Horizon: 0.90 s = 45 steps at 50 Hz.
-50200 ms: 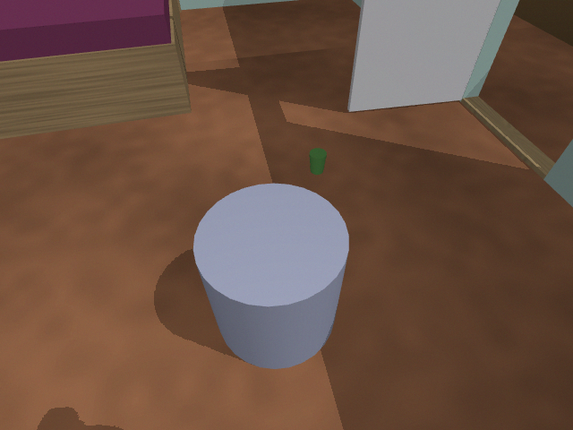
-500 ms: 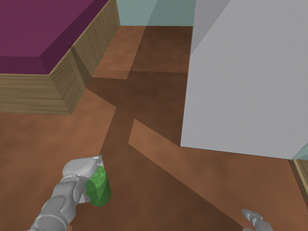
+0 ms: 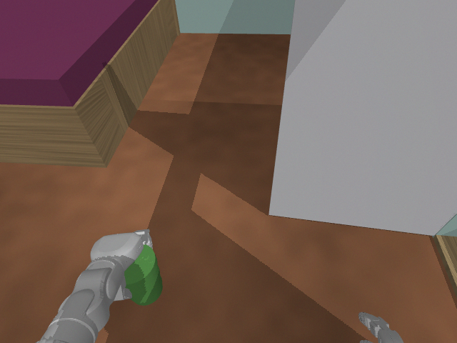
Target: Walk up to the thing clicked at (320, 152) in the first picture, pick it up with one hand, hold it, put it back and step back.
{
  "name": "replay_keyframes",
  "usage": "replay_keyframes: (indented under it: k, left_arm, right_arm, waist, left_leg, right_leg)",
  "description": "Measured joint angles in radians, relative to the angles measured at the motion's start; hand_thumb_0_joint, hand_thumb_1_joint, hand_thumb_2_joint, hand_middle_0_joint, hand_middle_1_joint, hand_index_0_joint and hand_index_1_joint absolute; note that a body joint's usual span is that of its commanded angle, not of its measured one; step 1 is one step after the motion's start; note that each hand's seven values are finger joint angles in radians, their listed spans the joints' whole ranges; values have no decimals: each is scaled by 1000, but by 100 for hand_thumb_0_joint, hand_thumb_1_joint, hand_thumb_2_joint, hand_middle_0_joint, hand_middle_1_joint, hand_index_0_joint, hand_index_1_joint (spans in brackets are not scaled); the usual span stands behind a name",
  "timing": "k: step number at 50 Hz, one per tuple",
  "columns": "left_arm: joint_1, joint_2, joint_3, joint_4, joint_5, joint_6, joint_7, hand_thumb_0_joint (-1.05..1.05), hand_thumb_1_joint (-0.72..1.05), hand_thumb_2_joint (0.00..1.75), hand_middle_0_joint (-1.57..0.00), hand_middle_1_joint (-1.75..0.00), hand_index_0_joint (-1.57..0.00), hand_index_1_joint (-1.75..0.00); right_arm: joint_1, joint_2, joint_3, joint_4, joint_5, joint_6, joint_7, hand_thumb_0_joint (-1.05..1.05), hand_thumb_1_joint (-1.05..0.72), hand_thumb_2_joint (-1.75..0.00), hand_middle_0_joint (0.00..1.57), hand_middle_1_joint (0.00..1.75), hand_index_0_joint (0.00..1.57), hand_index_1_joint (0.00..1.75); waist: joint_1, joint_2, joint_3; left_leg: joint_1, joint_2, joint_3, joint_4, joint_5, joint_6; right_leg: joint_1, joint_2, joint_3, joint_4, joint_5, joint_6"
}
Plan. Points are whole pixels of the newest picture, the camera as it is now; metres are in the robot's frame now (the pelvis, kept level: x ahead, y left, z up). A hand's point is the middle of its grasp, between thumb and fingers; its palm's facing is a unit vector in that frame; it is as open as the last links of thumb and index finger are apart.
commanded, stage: hold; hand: left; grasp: from above
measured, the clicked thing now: (140, 277) +0.29 +0.21 -0.11
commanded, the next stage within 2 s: crouch in 0.14 s
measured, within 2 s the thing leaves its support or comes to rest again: neither
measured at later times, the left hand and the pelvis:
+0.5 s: hand (128, 276) +0.28 +0.22 -0.08, palm faces -0.47 -0.05 -0.88, open 11.5 cm; pelvis +0.01 +0.00 +0.00, yaw +0 degrees
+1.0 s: hand (147, 291) +0.33 +0.25 -0.29, palm faces -0.43 +0.02 -0.90, open 11.5 cm; pelvis -0.04 +0.00 -0.16, yaw +0 degrees
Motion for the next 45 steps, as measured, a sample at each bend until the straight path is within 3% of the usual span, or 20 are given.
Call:
replay_keyframes:
  k: [15, 20, 32, 45]
  left_arm:
    - [7, -10, 9, 1, 8, -7, 4, -1, -19, 92, -62, -100, -38, -89]
    - [17, -17, 13, 8, 19, -14, 32, -2, -19, 92, -60, -102, -36, -91]
    - [-62, -37, 35, 257, 95, -62, 196, -3, -19, 94, -58, -106, -34, -94]
    - [-256, 11, 154, 500, 231, -154, 403, -4, -19, 95, -57, -107, -33, -97]
  right_arm:
    - [0, 0, -7, -3, -1, 4, 2, 1, -91, -90, 20, 30, 20, 30]
    - [-3, 1, -9, 0, -2, 8, 3, 1, -90, -90, 20, 30, 20, 30]
    - [3, 4, -24, 24, -29, 19, 29, 0, -89, -90, 20, 30, 20, 30]
    - [59, -31, -55, 45, -88, -15, 41, 0, -89, -90, 20, 30, 20, 30]
  waist:
    - [1, 0, -1]
    - [0, -3, -2]
    - [-27, -31, -32]
    - [-92, -34, -152]
  left_leg:
    - [2, -1, 1, -4, -5, 0]
    - [-4, -2, -2, -1, -8, 1]
    - [-170, 1, -20, 134, -57, -2]
    - [-840, 10, -47, 724, -255, -1]
  right_leg:
    - [3, -1, 0, -6, -4, 0]
    - [-3, -2, -2, -2, -9, 1]
    - [-159, 2, -17, 127, -60, -2]
    - [-816, 17, -29, 711, -265, 7]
